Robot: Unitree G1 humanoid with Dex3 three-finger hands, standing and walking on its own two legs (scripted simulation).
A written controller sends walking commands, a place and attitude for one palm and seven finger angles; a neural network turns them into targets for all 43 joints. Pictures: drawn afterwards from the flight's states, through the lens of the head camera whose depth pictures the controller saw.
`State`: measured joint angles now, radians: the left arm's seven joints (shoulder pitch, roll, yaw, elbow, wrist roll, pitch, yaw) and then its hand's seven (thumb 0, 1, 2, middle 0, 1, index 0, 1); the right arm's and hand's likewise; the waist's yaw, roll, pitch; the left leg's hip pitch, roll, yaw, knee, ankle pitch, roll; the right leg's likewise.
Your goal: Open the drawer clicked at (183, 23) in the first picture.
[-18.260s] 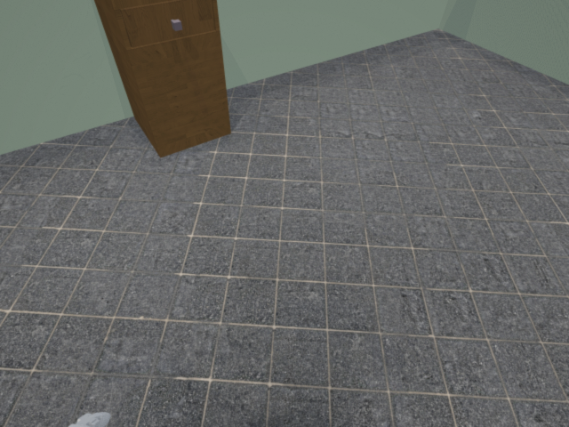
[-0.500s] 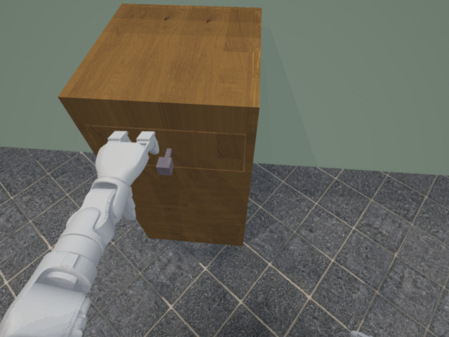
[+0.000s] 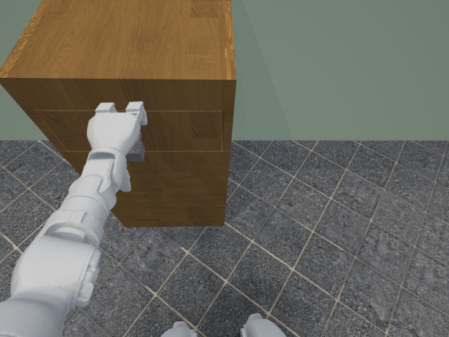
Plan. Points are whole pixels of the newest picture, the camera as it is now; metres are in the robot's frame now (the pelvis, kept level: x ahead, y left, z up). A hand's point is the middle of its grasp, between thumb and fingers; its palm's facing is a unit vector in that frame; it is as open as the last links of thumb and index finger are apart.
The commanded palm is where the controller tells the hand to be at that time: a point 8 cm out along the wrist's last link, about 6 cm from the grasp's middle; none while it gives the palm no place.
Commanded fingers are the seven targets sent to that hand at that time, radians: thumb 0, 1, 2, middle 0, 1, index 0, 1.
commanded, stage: move the hooked fingers above the handle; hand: left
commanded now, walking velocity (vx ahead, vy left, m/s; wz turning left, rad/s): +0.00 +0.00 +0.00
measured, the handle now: (136, 145) +0.53 +0.17 -0.05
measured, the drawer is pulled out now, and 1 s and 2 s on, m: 0.00 0.00 0.00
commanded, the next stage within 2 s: lower the fingers behind the handle in 0.68 s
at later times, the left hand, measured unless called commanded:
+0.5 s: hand (119, 148) +0.47 +0.18 +0.01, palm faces +0.00 -0.05 -1.00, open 13.8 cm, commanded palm +0.46 +0.18 +0.07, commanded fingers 0.00 -0.50 0.30 -0.30 -1.20 -0.30 -1.20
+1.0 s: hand (125, 151) +0.48 +0.17 -0.01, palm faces -0.05 -0.03 -1.00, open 13.8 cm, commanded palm +0.46 +0.17 +0.05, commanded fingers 0.00 -0.50 0.30 -0.30 -1.20 -0.30 -1.20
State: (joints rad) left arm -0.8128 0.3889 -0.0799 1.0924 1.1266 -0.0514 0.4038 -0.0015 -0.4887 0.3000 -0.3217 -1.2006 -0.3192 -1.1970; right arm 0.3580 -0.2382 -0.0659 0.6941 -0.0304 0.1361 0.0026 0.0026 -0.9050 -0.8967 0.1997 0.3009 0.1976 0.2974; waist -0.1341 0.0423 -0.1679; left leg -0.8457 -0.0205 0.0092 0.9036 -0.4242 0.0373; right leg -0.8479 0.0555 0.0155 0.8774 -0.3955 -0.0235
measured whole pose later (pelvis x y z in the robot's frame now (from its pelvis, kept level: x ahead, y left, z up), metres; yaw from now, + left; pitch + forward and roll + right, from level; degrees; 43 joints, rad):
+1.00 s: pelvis +0.00 +0.00 +0.00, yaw +0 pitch +22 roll -1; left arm -0.82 0.37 -0.11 1.11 1.12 -0.02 0.42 0.00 -0.49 0.30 -0.32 -1.20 -0.32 -1.20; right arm 0.35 -0.23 -0.06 0.69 -0.03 0.14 0.01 0.00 -0.90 -0.90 0.20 0.30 0.20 0.30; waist -0.13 0.04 -0.17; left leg -0.87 -0.02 0.00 0.93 -0.44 0.04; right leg -0.87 0.06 0.01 0.90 -0.41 -0.02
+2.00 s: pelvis -0.01 +0.00 -0.04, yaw +0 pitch +28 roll -2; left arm -0.84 0.40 -0.06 1.15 1.15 -0.03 0.49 0.00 -0.49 0.30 -0.32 -1.20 -0.32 -1.20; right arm 0.32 -0.23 -0.04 0.70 -0.05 0.11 0.00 0.00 -0.90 -0.90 0.20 0.30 0.20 0.30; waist -0.17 0.05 -0.20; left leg -1.12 -0.01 -0.01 1.14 -0.50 0.03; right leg -1.12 0.07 -0.01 1.10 -0.47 -0.03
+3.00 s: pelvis -0.01 +0.00 -0.04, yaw +0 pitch +28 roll -2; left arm -0.85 0.39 -0.09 1.14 1.14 -0.01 0.50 0.00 0.48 0.72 -0.39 -1.31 -0.38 -1.30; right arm 0.31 -0.23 -0.04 0.70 -0.05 0.11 0.00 0.00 -0.90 -0.90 0.20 0.30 0.20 0.30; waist -0.16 0.06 -0.19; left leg -1.12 -0.01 -0.01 1.15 -0.50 0.03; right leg -1.11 0.06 -0.02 1.10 -0.47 -0.03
